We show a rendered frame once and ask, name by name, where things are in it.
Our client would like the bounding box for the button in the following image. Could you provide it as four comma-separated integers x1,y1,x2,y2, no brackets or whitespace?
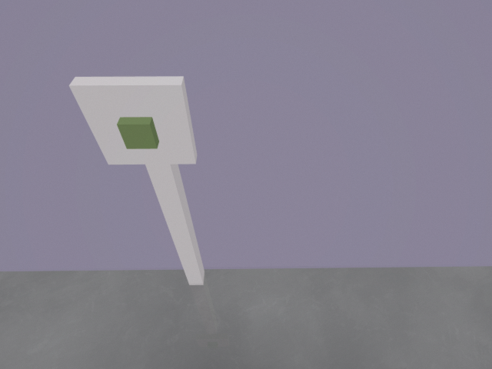
117,117,159,149

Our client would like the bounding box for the panel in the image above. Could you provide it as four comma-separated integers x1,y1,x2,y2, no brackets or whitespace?
69,76,204,285

